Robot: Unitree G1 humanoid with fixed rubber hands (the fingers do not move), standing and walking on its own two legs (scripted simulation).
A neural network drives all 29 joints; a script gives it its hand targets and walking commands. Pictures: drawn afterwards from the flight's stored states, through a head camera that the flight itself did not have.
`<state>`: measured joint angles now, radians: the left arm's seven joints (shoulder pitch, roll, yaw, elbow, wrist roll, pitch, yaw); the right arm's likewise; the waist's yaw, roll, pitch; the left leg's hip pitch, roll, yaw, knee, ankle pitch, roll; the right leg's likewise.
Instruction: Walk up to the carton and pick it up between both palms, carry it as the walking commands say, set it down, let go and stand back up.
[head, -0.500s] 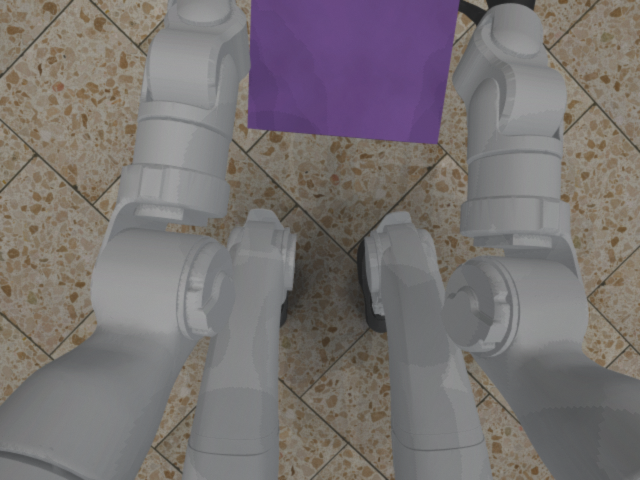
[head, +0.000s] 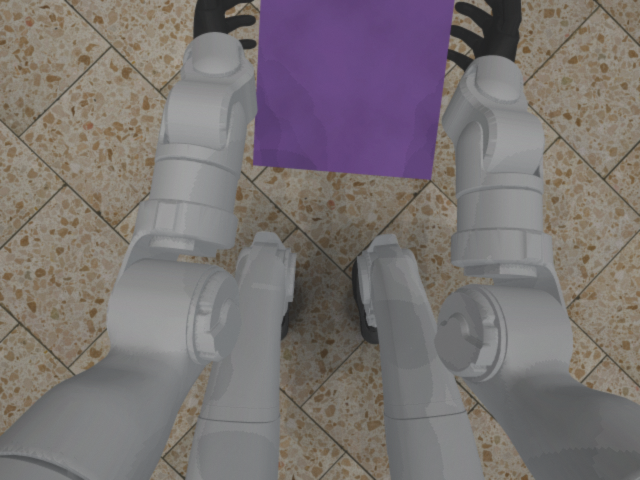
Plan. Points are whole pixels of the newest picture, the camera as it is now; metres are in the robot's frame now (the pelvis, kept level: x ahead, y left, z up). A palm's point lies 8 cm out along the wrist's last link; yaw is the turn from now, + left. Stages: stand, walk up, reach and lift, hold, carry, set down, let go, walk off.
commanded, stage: reach and lift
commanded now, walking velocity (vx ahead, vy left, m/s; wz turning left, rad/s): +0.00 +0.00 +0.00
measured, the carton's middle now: (347, 75) +0.53 -0.02 -0.12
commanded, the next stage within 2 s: none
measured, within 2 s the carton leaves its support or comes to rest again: neither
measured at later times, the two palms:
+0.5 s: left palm (196, 23) +0.50 +0.11 +0.03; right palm (532, 47) +0.48 -0.15 +0.04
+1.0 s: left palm out of the picture +0.48 +0.11 +0.11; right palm (608, 18) +0.46 -0.15 +0.11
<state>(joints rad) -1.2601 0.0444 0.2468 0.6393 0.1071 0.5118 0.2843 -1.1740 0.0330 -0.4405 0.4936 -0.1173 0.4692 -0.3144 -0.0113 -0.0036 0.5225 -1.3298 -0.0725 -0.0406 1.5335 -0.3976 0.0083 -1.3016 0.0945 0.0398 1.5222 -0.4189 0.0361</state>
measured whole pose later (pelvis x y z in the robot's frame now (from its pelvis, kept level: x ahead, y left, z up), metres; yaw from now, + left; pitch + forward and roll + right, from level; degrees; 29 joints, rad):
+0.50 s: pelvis +0.01 +0.00 +0.06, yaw +0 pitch +6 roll -1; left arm -1.13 0.00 0.26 0.61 0.13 0.50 0.26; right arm -1.06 0.08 -0.43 0.46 -0.14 0.47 -0.32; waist -0.01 -0.01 0.52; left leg -1.05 -0.07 -0.04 1.29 -0.34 0.01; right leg -1.03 0.09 0.06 1.29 -0.36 0.03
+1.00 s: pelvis +0.03 +0.00 +0.12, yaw +0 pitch +1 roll -1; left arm -0.95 -0.06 0.26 0.56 0.14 0.47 0.26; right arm -0.89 0.13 -0.43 0.44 -0.17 0.45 -0.28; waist -0.02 -0.01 0.48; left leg -0.75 -0.07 -0.05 0.99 -0.26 0.02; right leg -0.72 0.07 0.08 0.98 -0.28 0.03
